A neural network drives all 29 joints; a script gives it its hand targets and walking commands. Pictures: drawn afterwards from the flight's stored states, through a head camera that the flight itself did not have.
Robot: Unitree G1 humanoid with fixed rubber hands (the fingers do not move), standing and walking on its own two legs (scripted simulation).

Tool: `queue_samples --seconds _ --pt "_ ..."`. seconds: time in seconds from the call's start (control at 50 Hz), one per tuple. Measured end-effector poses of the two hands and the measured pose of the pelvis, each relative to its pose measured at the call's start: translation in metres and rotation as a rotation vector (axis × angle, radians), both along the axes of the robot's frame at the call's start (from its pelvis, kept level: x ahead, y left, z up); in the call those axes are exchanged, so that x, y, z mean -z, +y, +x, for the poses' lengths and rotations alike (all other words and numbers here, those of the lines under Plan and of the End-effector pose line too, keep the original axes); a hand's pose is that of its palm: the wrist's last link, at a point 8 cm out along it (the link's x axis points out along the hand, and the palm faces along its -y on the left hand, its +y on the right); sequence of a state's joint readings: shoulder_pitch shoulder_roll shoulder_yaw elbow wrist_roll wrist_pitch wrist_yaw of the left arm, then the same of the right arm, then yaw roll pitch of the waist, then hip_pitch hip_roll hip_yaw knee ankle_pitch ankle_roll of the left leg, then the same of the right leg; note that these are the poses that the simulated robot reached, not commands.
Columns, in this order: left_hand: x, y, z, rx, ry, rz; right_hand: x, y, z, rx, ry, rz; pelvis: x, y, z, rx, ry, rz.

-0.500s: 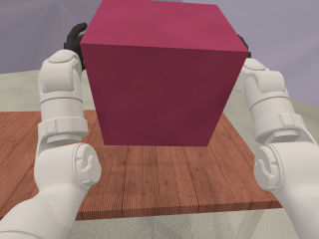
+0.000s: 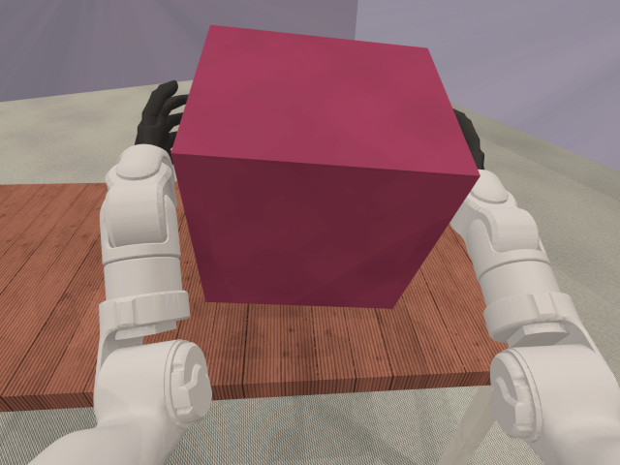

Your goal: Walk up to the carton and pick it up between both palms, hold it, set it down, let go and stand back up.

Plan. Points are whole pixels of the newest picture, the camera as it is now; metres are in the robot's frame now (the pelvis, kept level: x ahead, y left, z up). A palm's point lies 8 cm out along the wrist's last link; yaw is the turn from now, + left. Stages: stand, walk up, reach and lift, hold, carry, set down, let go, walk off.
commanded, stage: set down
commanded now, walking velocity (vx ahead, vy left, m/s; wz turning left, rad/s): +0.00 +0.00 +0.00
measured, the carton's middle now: (311, 181) +0.41 +0.00 +0.23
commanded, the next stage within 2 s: none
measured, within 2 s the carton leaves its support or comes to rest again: neither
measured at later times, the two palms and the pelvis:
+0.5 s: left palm (169, 182) +0.40 +0.18 +0.24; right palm (448, 196) +0.39 -0.18 +0.22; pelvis +0.00 +0.00 +0.00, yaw +0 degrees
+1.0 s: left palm (178, 202) +0.41 +0.18 +0.20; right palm (443, 216) +0.39 -0.18 +0.18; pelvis +0.00 +0.00 +0.00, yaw -1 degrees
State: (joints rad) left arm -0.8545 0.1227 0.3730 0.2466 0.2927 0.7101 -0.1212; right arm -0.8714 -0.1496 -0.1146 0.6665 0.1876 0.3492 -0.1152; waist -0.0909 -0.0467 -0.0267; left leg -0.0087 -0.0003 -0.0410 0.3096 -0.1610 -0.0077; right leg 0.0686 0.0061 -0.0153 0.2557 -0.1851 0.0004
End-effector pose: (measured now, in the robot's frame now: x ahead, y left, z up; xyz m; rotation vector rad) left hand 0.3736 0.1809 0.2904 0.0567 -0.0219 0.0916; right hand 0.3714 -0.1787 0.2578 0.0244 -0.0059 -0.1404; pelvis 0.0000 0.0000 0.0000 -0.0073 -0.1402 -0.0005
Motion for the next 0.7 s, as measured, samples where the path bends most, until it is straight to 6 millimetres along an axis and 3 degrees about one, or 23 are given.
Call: queue_samples --seconds 0.08,0.2,0.58,0.7 --pt "-0.003 -0.004 0.004 0.017 0.011 -0.002 0.001 -0.004 -0.001 0.01 0.0 0.004 0.0 0.0 -0.005 0.003 0.002 0.003" --pt "0.009 -0.007 0.015 0.036 0.048 -0.004 0.009 -0.008 0.002 0.029 0.01 0.003 -0.001 0.0 -0.008 0.008 0.017 0.007" --pt "0.063 0.001 0.027 0.018 0.106 -0.008 0.054 0.0 0.018 0.017 0.055 -0.025 0.0 0.0 0.002 -0.007 0.008 0.001" --pt "0.06 -0.007 0.029 0.03 0.071 0.002 0.054 -0.007 0.015 0.034 0.017 -0.022 0.0 0.0 0.001 0.001 0.023 -0.001"
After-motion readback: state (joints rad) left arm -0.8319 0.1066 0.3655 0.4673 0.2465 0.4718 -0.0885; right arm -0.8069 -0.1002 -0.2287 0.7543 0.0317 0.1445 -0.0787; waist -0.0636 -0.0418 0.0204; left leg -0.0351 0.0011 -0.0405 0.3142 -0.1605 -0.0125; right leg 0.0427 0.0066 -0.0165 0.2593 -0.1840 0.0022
